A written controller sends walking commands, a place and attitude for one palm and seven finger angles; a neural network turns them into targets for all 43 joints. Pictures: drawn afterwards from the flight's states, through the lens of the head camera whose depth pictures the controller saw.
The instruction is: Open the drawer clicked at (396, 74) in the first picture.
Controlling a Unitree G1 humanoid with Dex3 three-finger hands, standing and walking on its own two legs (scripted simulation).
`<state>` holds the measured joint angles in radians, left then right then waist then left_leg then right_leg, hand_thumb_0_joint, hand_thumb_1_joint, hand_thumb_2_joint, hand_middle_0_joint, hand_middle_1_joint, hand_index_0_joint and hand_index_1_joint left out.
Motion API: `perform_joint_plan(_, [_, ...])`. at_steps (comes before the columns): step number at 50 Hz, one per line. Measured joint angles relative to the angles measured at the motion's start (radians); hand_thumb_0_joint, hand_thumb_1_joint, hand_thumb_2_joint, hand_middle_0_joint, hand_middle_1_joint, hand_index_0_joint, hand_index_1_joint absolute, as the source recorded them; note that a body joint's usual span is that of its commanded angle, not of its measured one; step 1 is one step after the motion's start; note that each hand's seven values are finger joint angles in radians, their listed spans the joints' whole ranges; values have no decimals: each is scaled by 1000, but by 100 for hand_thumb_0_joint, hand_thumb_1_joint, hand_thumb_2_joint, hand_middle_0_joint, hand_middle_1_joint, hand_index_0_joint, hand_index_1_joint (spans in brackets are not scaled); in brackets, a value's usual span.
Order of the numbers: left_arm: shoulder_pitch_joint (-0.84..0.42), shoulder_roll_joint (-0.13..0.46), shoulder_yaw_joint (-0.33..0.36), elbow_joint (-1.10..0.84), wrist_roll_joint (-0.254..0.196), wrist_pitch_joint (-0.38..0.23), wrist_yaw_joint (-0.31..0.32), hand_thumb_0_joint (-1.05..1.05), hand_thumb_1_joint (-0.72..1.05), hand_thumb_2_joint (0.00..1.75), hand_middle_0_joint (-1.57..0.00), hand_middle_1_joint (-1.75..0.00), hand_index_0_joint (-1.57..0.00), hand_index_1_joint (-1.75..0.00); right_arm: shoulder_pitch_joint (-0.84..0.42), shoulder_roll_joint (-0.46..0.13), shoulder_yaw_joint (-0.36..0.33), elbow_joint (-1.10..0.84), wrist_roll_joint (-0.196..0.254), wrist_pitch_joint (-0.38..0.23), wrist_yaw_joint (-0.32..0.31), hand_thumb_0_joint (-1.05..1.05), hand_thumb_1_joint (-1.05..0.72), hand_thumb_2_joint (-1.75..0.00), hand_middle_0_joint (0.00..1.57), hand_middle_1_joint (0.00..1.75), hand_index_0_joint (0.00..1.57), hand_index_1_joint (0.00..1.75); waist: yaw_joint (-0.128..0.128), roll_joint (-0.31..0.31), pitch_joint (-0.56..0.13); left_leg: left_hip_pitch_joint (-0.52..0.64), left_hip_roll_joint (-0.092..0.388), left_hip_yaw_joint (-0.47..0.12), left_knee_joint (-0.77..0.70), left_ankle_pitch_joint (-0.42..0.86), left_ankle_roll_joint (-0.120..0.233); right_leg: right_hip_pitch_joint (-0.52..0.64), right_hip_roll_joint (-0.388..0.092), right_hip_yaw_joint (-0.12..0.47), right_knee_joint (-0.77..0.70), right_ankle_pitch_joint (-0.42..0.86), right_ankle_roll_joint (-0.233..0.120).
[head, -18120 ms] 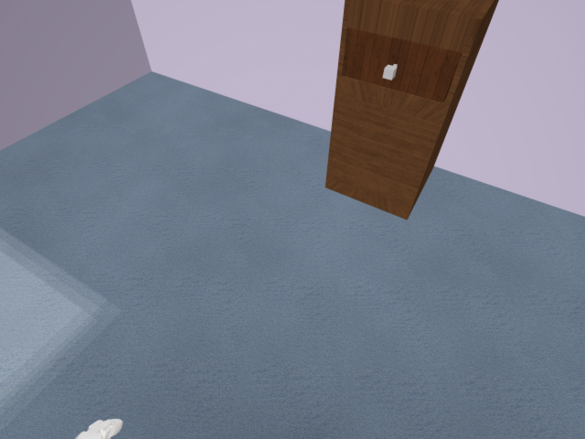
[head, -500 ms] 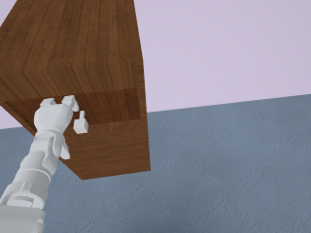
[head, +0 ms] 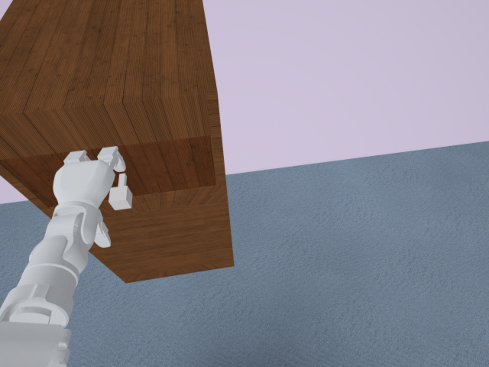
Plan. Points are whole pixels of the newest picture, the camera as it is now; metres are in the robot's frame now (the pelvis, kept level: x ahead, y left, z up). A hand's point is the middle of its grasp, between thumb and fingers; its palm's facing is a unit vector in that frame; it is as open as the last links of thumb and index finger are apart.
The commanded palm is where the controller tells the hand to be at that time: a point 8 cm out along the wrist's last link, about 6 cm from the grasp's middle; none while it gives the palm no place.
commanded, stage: re-aim the fingers above the handle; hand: left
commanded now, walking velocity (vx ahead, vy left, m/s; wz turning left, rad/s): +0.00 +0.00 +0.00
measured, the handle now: (121, 190) +0.45 +0.27 -0.05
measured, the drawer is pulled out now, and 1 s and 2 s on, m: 0.00 0.00 0.00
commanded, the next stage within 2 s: lower the fingers behind the handle in 1.66 s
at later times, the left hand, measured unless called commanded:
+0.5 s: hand (105, 196) +0.40 +0.27 +0.01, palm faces -0.04 -0.04 -1.00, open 13.8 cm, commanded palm +0.38 +0.28 +0.07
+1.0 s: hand (101, 195) +0.40 +0.28 +0.01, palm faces -0.03 -0.03 -1.00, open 13.8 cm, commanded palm +0.38 +0.27 +0.07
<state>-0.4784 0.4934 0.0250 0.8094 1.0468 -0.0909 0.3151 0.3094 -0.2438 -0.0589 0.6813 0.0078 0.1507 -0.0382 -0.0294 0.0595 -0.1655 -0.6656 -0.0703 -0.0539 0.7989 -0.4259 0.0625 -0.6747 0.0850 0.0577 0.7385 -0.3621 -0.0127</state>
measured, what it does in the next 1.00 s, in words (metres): stands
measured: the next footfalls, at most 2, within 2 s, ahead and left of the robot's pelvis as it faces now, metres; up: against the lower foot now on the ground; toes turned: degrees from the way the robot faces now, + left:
none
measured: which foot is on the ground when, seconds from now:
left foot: down 0.00-1.00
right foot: down 0.00-1.00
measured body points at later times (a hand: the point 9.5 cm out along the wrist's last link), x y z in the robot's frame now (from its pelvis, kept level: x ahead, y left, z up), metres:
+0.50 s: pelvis -0.01 +0.00 +0.00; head +0.07 +0.00 +0.44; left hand +0.40 +0.27 +0.06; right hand +0.07 -0.28 -0.13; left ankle -0.04 +0.08 -0.71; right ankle -0.01 -0.12 -0.71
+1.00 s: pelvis +0.00 +0.00 +0.00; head +0.07 +0.00 +0.44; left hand +0.40 +0.27 +0.06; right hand +0.07 -0.27 -0.13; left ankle -0.04 +0.08 -0.71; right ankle -0.01 -0.12 -0.71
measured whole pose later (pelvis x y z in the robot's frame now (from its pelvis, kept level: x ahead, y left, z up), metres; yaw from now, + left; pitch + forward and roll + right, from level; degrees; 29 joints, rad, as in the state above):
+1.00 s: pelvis +0.00 +0.00 +0.00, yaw +0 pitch +17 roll -2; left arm -0.53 0.49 0.01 0.86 1.06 -0.09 0.36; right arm 0.29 -0.25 -0.06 0.69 0.01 0.13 -0.04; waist -0.03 0.05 -0.16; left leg -0.67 -0.07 -0.06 0.80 -0.42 0.06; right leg -0.68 0.08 0.05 0.74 -0.36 -0.02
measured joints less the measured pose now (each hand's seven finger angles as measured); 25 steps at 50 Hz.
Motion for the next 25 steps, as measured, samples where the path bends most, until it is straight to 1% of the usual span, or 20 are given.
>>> perform_joint_plan(4, [17,-10,7,-22,11,-12,28,0,-48,30,-32,-120,-32,-120,-4,-1,1,2,-2,2,3,0,-91,-90,20,30,20,30,-2,-3,2,8,0,4,-2,2,-1,5,0,4,2,1,-1])
perform_joint_plan(8, [5,-4,24,10,20,8,50,1,-48,30,-32,-120,-32,-120,-22,-4,7,5,-4,2,5,0,-91,-90,20,30,20,30,1,-7,8,5,0,10,0,5,-1,-2,1,8,11,3,-2])
perform_joint_plan(11, [-5,14,33,44,17,28,46,1,-48,30,-32,-120,-32,-120,-31,-6,10,4,-1,0,0,0,-91,-90,20,30,20,30,4,-7,10,3,1,10,-2,9,-2,-5,1,9,10,7,-2])
perform_joint_plan(14, [-26,34,14,80,13,39,26,1,-48,30,-32,-120,-32,-120,-31,-7,8,0,6,-10,-8,0,-91,-90,20,30,20,30,6,-7,13,-1,-2,1,-3,14,-3,-5,-3,0,7,9,-3])
perform_joint_plan(17, [-48,41,-13,87,7,20,1,0,-48,30,-32,-120,-32,-120,-25,-8,3,-3,9,-24,-15,0,-91,-90,20,30,20,30,8,-9,17,-7,-5,-12,1,16,-4,-5,-6,-13,5,10,-3])
perform_joint_plan(20, [-62,31,-35,69,4,-16,-10,0,-48,30,-32,-120,-32,-120,-20,-9,-2,-2,6,-33,-20,0,-91,-90,20,30,20,30,8,-12,15,-15,-8,-21,10,14,-5,-8,-8,-23,7,7,-4])
perform_joint_plan(23, [-85,15,-44,69,17,-46,5,0,-49,30,-32,-120,-32,-120,-22,-10,-1,1,2,-35,-18,0,-91,-90,20,30,20,30,0,-16,10,-31,-9,-23,25,8,-6,-23,-9,-27,21,1,-4])
perform_joint_plan(25, [-102,7,-34,79,28,-50,24,0,-49,30,-32,-120,-32,-120,-28,-10,3,3,-3,-35,-13,0,-91,-90,20,30,20,30,-8,-18,9,-45,-9,-19,36,3,-6,-38,-8,-24,33,-3,-4])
